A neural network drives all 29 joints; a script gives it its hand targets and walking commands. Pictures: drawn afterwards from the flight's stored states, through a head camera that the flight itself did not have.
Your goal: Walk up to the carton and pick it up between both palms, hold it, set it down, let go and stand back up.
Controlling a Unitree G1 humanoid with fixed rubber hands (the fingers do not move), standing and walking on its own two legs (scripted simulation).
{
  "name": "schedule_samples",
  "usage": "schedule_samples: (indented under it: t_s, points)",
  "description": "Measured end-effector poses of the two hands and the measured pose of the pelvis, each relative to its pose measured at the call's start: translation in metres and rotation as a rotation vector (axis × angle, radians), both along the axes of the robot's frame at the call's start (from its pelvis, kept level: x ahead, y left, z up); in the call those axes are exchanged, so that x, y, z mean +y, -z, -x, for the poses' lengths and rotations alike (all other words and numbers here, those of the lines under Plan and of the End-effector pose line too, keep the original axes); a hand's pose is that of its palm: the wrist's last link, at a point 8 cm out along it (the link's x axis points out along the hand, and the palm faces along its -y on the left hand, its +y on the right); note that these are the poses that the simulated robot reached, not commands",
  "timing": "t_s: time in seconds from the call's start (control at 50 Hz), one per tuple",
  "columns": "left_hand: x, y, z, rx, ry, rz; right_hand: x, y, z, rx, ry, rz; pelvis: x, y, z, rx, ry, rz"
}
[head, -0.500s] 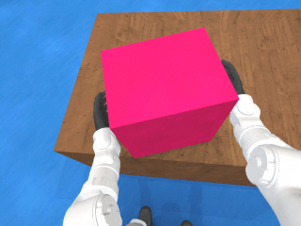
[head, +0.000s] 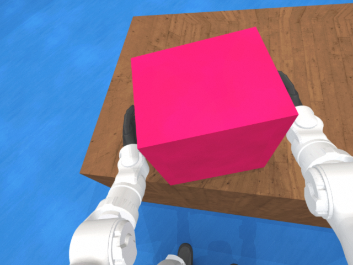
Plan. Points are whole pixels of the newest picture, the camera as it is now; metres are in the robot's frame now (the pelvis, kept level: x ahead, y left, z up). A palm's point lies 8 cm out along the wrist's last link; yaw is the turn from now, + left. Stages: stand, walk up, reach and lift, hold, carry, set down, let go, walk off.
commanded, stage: set down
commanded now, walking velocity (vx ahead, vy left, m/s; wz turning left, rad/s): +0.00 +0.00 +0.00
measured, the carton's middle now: (205, 119) +0.46 +0.08 -0.03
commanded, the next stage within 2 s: none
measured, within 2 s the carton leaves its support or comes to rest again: neither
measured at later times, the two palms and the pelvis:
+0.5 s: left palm (116, 134) +0.37 +0.26 +0.02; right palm (315, 83) +0.54 -0.14 +0.03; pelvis -0.01 +0.01 -0.02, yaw +0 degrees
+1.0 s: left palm (75, 119) +0.34 +0.29 +0.12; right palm (338, 53) +0.51 -0.13 +0.14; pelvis -0.03 +0.00 +0.01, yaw +3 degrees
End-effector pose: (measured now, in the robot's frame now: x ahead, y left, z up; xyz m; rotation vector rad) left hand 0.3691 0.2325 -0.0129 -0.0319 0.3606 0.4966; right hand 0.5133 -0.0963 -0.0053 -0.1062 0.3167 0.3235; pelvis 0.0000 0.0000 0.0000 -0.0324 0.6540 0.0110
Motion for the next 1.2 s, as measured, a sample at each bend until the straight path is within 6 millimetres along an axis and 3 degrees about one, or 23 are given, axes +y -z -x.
schedule_samples:
  t_s: [0.16, 0.28, 0.38, 0.46, 0.64, 0.84, 0.96, 1.06, 1.2]
  points:
    - [0.008, 0.01, 0.001, 0.027, 0.002, -0.004, -0.011, 0.014, -0.01, -0.011, 0.023, -0.008, 0.0, 0.009, 0.004, 0.042, -0.008, 0.009]
    - [0.02, 0.005, 0.003, 0.0, -0.023, -0.009, -0.031, 0.006, -0.023, -0.063, 0.054, -0.002, 0.002, 0.016, 0.006, 0.076, -0.006, 0.014]
    - [0.028, -0.005, 0.005, 0.003, -0.026, -0.009, -0.045, -0.01, -0.029, -0.072, 0.085, -0.005, 0.003, 0.017, 0.01, 0.062, -0.007, 0.012]
    - [0.03, -0.019, 0.004, -0.019, -0.032, -0.001, -0.043, -0.028, -0.031, -0.092, 0.075, -0.025, 0.004, 0.016, 0.013, 0.048, -0.008, 0.011]
    - [0.027, -0.071, -0.002, -0.074, -0.02, 0.007, -0.033, -0.076, -0.026, -0.088, 0.057, -0.073, 0.006, 0.01, 0.022, -0.024, -0.02, 0.017]
    - [0.048, -0.118, 0.008, -0.051, -0.06, 0.007, -0.04, -0.134, -0.014, -0.061, 0.061, -0.062, 0.003, -0.001, 0.031, -0.13, -0.032, 0.007]
    - [0.057, -0.128, 0.022, -0.025, -0.075, 0.007, -0.034, -0.147, -0.004, -0.031, 0.038, -0.062, 0.0, -0.006, 0.032, -0.179, -0.051, 0.003]
    - [0.056, -0.131, 0.029, -0.02, -0.07, 0.015, -0.029, -0.146, 0.005, -0.006, 0.019, -0.05, -0.003, -0.009, 0.033, -0.21, -0.07, 0.003]
    - [0.032, -0.15, 0.018, -0.03, -0.021, -0.007, -0.037, -0.16, 0.0, -0.041, 0.044, -0.084, -0.007, -0.011, 0.035, -0.194, -0.097, 0.007]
